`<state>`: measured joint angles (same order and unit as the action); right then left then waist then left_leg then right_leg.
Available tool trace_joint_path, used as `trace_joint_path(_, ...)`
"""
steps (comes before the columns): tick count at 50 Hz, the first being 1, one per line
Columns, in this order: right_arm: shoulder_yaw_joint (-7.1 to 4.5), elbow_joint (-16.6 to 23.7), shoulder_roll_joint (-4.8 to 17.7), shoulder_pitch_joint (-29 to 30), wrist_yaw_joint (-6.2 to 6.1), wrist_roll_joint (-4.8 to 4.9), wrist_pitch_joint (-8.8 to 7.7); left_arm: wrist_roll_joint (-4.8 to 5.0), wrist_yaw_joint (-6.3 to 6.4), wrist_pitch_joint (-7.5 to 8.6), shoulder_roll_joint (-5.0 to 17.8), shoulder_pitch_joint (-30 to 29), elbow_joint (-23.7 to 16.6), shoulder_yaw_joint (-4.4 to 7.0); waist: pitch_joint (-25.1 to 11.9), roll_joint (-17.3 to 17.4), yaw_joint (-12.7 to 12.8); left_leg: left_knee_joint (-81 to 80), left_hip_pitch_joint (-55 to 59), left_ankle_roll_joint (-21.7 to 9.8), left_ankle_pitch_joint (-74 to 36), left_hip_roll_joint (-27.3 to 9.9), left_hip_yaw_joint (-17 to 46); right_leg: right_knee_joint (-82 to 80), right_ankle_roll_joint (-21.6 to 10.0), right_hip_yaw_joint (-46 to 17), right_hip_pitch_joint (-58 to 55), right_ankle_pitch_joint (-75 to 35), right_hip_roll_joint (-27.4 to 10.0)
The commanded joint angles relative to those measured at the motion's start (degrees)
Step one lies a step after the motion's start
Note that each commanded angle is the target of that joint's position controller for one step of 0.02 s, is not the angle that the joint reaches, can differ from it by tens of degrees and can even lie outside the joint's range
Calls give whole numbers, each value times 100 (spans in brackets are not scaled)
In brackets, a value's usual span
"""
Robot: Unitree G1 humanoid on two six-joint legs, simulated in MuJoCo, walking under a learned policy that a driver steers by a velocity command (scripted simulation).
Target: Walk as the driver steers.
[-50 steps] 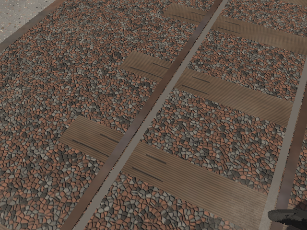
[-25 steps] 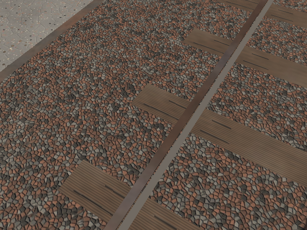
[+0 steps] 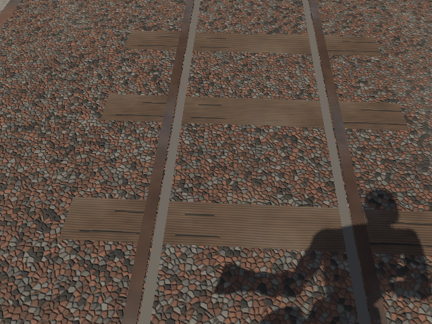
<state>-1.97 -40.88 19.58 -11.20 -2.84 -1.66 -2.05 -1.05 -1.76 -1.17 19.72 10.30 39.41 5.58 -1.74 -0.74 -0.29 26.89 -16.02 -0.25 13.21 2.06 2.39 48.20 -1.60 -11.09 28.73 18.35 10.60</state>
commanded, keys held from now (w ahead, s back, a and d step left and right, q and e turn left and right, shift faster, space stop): w+e+shift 0.32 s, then w+q+shift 0.40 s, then q+shift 0.28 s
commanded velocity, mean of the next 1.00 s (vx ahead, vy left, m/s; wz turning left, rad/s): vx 0.83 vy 0.00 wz -0.07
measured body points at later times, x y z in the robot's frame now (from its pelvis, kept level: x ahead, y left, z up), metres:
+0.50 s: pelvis +0.29 -0.13 -0.03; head +0.34 -0.13 +0.42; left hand +0.58 -0.01 -0.13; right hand +0.10 -0.32 -0.15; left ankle +0.11 +0.10 -0.60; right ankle +0.32 -0.21 -0.74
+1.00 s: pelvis +0.68 -0.24 -0.03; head +0.73 -0.26 +0.42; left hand +0.87 -0.02 -0.13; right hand +0.71 -0.54 -0.16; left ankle +0.78 -0.25 -0.74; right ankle +0.60 -0.39 -0.61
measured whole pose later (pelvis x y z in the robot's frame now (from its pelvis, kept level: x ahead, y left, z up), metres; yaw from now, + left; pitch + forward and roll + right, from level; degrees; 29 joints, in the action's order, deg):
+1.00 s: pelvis +0.68 -0.24 -0.03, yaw -1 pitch -1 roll +0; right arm -4.1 -47.3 18.0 -17.4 0.4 -0.3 -0.1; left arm -2.6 1.6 3.8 12.0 5.7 40.5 -0.7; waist 7.6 0.8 -2.5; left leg 32.9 -23.8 -11.7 7.6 12.6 -2.6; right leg 84.5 2.6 -4.7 28.4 24.4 -1.0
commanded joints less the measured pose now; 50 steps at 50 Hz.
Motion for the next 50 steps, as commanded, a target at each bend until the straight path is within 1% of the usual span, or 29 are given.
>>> trace_joint_path(1,-206,442,833,118,43,-54,-173,-129,-169,175,537,-571,-801,-19,153,374,-2,-1734,1387,-723,2828,-2240,2524,1739,119,174,2481,-448,-928)
trace_joint_path(4,-182,283,777,-449,139,-36,-257,-148,-356,30,465,-387,-737,-51,338,578,-121,-1836,1245,-447,1718,-1649,1025,2479,175,606,2462,-909,-1115)
trace_joint_path(8,-206,25,651,-1245,267,-60,-348,-113,-387,-22,373,-998,-907,-115,648,597,-454,-1927,1575,-399,1089,-1624,143,2524,140,754,2871,-1225,-1320)
trace_joint_path(13,-178,-339,405,-1785,257,-96,-413,-113,-526,32,152,-1929,-1096,-241,1218,646,-700,-2177,1988,-324,70,-1631,-857,1324,-59,1401,2881,-1242,-1485)
trace_joint_path(16,-188,-624,448,-2053,189,-116,-383,-100,-570,78,-68,-2280,-1221,-383,1311,685,-676,-1924,2432,-222,-2114,-1675,-1512,421,-432,1979,2373,-715,-1391)
trace_joint_path(18,-141,-793,506,-2089,117,-95,-355,-136,-479,126,-220,-1873,-1075,-462,923,843,-291,-1345,2038,-270,-5938,-1774,-1778,-304,-808,2331,598,-303,-761)
trace_joint_path(19,-159,-883,745,-2056,102,-89,-308,-161,-383,147,-76,-1175,-865,-392,503,1002,158,-527,2011,-376,-7361,-1959,-1730,-387,-965,2259,-364,-1,-445)
trace_joint_path(20,-197,-884,1010,-1934,91,-41,-270,-170,-276,162,235,2,-518,-247,-98,1139,756,707,1671,-516,-7733,-2084,-1617,-636,-1096,2037,-1764,260,-244)
trace_joint_path(21,-201,-792,1115,-1587,102,59,-256,-199,-160,212,572,1239,-116,-71,-601,1063,1512,2428,563,-541,-6805,-1913,-1677,-1504,-1220,1399,-3650,-207,-504)
trace_joint_path(22,16,-498,101,-1973,283,176,-270,-326,-27,239,1230,1206,-41,94,-1457,-377,888,4915,-1956,-344,-270,-1029,-1376,-1720,-1417,-1005,-5919,1606,-2363)
trace_joint_path(23,-43,-246,315,-1721,291,391,-378,-222,41,253,1422,1675,-142,155,-2718,-303,1130,6327,-2367,-435,1304,-327,-58,-2552,-1582,-3399,-6120,1592,-3665)
trace_joint_path(24,-178,-54,644,-697,247,414,-389,-247,92,295,1220,1559,113,129,-1684,436,1201,6328,-2814,-507,473,-497,398,-2821,-1262,-2385,-5245,554,-3230)
trace_joint_path(25,-97,-39,317,-797,258,403,-408,-248,143,383,982,1377,348,62,-592,238,782,5924,-2852,-485,291,-700,229,-2942,-1192,-1604,-4156,-221,-3159)
trace_joint_path(26,-82,-231,202,-964,304,310,-347,-277,146,465,603,992,375,-35,-67,484,447,5360,-2575,-481,158,-966,252,-3146,-957,-932,-3300,-466,-2866)
trace_joint_path(28,-56,-572,-87,-1610,417,138,-52,-158,158,587,132,625,426,-197,259,-164,-71,5047,-1914,-410,23,-1085,231,-3589,-758,25,-2241,-473,-2529)
trace_joint_path(29,-79,-646,-128,-1566,458,120,43,-106,134,663,-64,653,508,-247,442,-124,-140,4979,-2005,-418,-6,-1105,249,-3696,-643,361,-2134,-816,-2386)
trace_joint_path(32,-75,-387,-277,-661,543,118,150,-8,78,850,-125,649,695,-261,1059,-331,-166,4307,-2541,-415,-682,-1031,-38,-4279,-273,1527,-1749,-1659,-1973)
trace_joint_path(36,11,-85,-331,152,646,152,41,22,137,953,-184,715,840,-330,1161,-300,-184,2661,-2257,-638,-1853,-698,-854,-4407,-54,2583,-1987,-4043,-1673)
trace_joint_path(38,54,-74,-351,178,715,46,-21,85,274,969,30,757,854,-316,1047,-115,-274,1664,-1576,-721,-2320,-266,-1365,-3878,39,2762,-2328,-6147,-1774)
trace_joint_path(40,-26,-367,-123,-710,732,-6,-21,120,455,921,492,674,751,-210,292,-348,-680,1240,-289,-744,-2394,293,-1583,-2424,188,2710,-2672,-7749,-1939)
trace_joint_path(41,-146,-644,144,-1724,692,-32,13,111,495,827,699,434,646,-144,-273,-439,-1168,1317,867,-836,-2112,527,-1486,-1112,224,2585,-2444,-8074,-2051)
trace_joint_path(42,-302,-950,444,-2859,580,-43,54,105,476,743,765,67,535,-102,-729,-368,-1734,1209,2028,-1105,-2072,412,-1008,641,268,2405,-1920,-7358,-2108)
trace_joint_path(43,-422,-1019,663,-2883,419,70,50,197,323,677,423,-149,597,-127,-447,489,-1752,340,2389,-1458,-2751,-22,-394,3068,333,2449,-1170,-2146,-1112)
trace_joint_path(44,-507,-915,1188,-2387,352,70,58,16,275,678,-330,304,287,-334,-155,1500,-827,1377,2843,-1776,-7086,-798,831,5163,455,2073,600,1739,-408)
trace_joint_path(45,-591,-640,1491,-2049,366,17,42,81,315,682,-286,1101,-24,-403,-1815,1101,-399,534,3872,-2777,-6883,-1783,2774,5645,434,827,1213,1300,-507)
trace_joint_path(46,-612,-257,1269,-1346,316,91,106,-35,335,701,-14,1079,-34,-458,-1739,293,-229,-303,3183,-2766,-4345,-1858,3588,5163,308,554,1240,869,-770)
trace_joint_path(47,-500,-148,838,-896,274,129,150,-116,330,670,160,781,-5,-423,-737,-356,-15,-729,2007,-2512,-2932,-1613,3351,4564,315,571,1259,658,-1001)
trace_joint_path(48,-415,-138,585,-687,268,175,151,-211,343,586,173,513,-49,-407,-193,-681,140,-923,1099,-2311,-2811,-1372,3000,4056,383,578,1093,662,-1182)
trace_joint_path(50,-365,-160,515,-707,270,184,81,-249,394,270,180,427,-121,-412,148,-761,281,-964,-183,-2027,-3895,-1040,2240,2967,576,665,352,600,-1449)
